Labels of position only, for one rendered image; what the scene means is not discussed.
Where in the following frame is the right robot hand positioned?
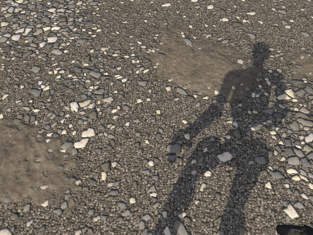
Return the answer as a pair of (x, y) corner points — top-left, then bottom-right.
(276, 224), (313, 235)

